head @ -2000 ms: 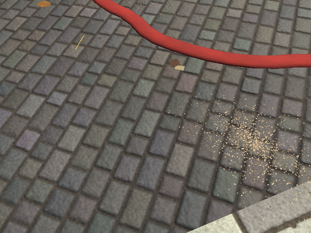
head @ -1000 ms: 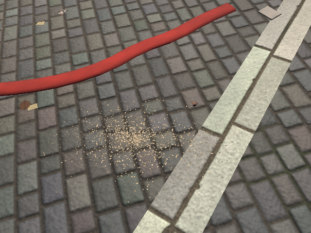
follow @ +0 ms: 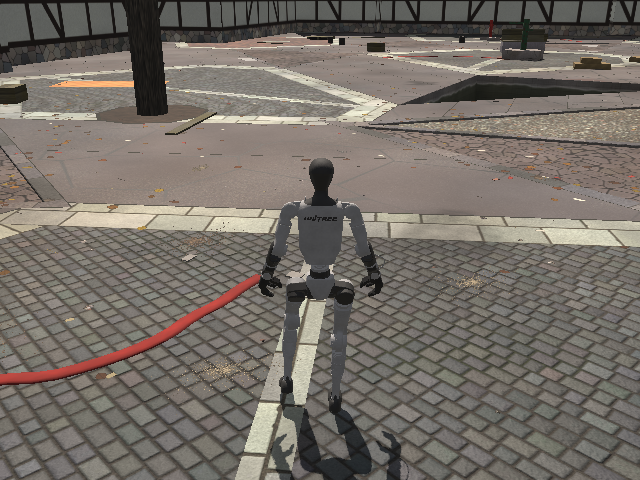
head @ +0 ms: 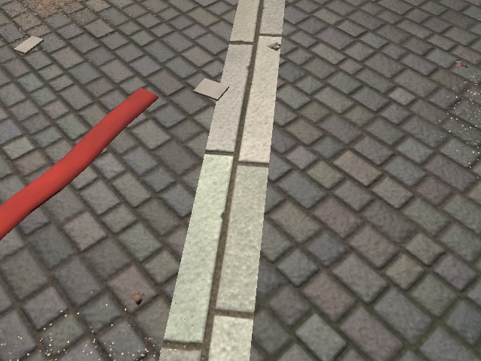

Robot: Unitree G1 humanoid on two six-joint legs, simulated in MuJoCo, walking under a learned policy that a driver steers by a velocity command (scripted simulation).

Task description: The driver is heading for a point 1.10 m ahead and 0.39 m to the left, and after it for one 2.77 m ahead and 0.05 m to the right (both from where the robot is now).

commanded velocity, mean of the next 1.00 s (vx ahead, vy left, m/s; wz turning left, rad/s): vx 0.50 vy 0.00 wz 0.48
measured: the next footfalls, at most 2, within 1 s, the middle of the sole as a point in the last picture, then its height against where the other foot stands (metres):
left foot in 0.32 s outside the picture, level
right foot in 0.78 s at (247, 292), level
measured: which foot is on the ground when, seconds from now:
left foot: up 0.00-0.30, down 0.32-0.80, up 0.82-1.00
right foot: down 0.00-0.30, up 0.32-0.76, down 0.78-1.00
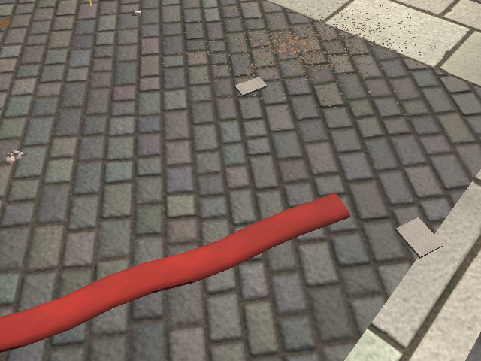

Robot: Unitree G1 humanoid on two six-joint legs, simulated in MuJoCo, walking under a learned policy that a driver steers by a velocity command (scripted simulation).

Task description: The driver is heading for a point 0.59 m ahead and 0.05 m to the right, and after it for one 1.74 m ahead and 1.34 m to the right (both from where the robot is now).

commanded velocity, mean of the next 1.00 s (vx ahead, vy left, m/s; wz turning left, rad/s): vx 0.50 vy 0.00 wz -0.13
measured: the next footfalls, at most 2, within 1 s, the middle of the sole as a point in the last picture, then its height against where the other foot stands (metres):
left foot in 0.28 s outside the picture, level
right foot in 0.82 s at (288, 315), level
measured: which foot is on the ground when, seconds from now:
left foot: up 0.00-0.26, down 0.28-0.84, up 0.86-1.00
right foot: down 0.00-0.28, up 0.30-0.80, down 0.82-1.00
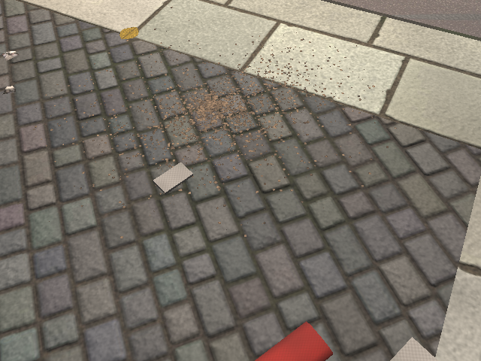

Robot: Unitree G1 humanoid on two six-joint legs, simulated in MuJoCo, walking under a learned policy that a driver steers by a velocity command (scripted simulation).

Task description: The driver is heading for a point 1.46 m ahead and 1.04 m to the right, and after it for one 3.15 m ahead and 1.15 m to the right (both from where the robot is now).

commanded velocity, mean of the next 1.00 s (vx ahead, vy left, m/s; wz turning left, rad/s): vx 0.50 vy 0.00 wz -0.59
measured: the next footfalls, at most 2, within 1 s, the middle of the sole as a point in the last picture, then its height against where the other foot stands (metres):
left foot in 0.30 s outside the picture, level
right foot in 0.82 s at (336, 331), level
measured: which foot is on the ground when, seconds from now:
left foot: up 0.00-0.28, down 0.30-0.84, up 0.86-1.00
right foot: down 0.00-0.32, up 0.34-0.80, down 0.82-1.00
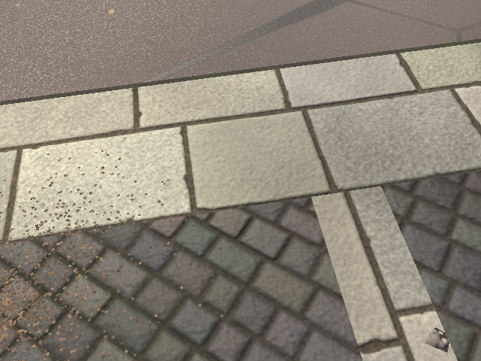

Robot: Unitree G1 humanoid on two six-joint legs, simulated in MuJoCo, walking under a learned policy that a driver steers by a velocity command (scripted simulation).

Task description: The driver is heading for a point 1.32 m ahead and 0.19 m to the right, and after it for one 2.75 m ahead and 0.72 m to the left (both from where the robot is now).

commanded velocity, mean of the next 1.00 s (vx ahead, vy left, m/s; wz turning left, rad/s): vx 0.50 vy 0.00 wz -0.29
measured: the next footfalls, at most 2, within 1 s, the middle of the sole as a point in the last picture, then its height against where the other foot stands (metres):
left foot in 0.30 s outside the picture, level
right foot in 0.80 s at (327, 318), level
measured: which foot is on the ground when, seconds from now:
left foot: up 0.00-0.28, down 0.30-0.82, up 0.84-1.00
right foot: down 0.00-0.32, up 0.34-0.78, down 0.80-1.00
